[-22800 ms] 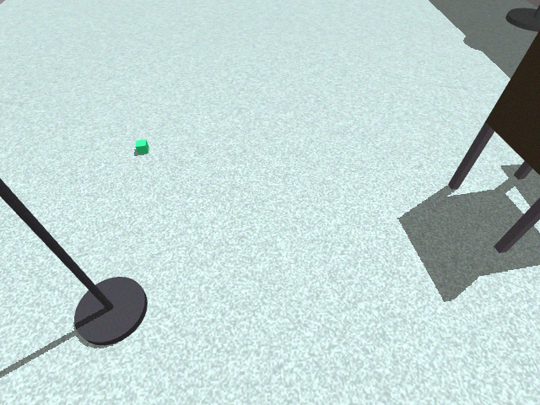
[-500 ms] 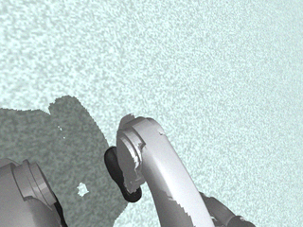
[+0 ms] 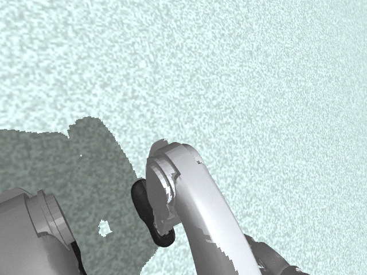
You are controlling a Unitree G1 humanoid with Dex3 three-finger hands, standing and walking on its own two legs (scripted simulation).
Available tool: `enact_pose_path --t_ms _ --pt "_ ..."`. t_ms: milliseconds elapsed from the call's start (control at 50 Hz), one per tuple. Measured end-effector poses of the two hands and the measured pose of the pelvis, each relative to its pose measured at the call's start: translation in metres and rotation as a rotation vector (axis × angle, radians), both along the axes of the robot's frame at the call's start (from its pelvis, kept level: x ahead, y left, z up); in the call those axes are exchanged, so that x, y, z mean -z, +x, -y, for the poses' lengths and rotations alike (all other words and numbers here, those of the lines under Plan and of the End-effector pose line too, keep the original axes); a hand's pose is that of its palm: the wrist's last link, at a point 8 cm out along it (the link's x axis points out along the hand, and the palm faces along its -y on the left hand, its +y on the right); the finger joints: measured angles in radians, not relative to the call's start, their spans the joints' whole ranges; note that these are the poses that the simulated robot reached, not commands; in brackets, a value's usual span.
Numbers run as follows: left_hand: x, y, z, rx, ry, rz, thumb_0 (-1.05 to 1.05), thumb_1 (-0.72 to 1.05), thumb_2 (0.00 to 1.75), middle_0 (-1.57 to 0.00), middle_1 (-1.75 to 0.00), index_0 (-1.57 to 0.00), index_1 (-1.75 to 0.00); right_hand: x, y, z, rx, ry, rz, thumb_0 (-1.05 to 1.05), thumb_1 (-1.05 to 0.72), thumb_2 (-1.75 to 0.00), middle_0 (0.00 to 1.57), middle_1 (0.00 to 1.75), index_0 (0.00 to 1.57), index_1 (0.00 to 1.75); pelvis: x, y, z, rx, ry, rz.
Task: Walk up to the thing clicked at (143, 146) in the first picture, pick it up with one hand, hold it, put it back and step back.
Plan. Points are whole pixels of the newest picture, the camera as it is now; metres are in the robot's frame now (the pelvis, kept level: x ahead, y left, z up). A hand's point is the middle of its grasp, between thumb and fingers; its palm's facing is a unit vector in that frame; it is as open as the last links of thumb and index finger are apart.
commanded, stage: settle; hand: left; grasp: from above
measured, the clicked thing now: out of the picture +0.47 +0.31 -0.27
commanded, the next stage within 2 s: lift in 0.60 s
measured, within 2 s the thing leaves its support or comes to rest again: neither
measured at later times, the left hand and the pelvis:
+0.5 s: hand out of the picture +0.45 +0.31 -0.15, palm faces -0.44 -0.07 -0.90, open 8.5 cm; pelvis +0.00 -0.01 +0.01, yaw +4 degrees
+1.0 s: hand out of the picture +0.43 +0.33 -0.08, palm faces -0.47 -0.09 -0.88, open 8.4 cm; pelvis +0.00 +0.00 +0.06, yaw +8 degrees
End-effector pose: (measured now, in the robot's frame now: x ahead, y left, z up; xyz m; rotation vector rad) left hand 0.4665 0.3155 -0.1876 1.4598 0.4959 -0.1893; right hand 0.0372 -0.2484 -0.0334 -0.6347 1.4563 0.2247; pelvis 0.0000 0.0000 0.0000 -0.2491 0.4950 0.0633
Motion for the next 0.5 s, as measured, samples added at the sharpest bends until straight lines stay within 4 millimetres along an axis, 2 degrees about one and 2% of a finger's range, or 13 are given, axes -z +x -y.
enact_pose_path --t_ms 120,220,360,500 --pt "-0.027 0.004 -0.01 -0.012 0.02 0.038 -0.01 0.19 0.3 -0.87 -0.35 -0.9 -0.32 0.003 0.006 0.005 0.033 0.005 0.018 0.0 -0.92 -0.9 0.2 0.3 0.2 0.3 -0.002 0.004 0.001 -0.008 0.005 -0.029" --pt "-0.051 -0.001 -0.016 -0.021 0.048 0.012 -0.01 0.19 0.31 -0.88 -0.35 -0.91 -0.31 0.01 0.017 0.011 0.058 0.024 0.053 0.0 -0.92 -0.9 0.2 0.3 0.2 0.3 -0.005 0.004 0.002 -0.017 0.018 -0.046" --pt "-0.076 -0.009 -0.007 0.018 0.04 -0.039 -0.01 0.18 0.32 -0.88 -0.34 -0.91 -0.31 0.019 0.033 0.015 0.077 0.04 0.096 0.0 -0.92 -0.9 0.2 0.3 0.2 0.3 -0.011 0.0 0.003 -0.031 0.039 -0.057" --pt "-0.094 -0.007 0.0 0.058 0.028 -0.02 -0.01 0.18 0.33 -0.88 -0.32 -0.92 -0.31 0.022 0.04 0.016 0.099 0.024 0.118 0.0 -0.92 -0.91 0.2 0.3 0.2 0.3 -0.014 -0.002 0.005 -0.044 0.054 -0.062"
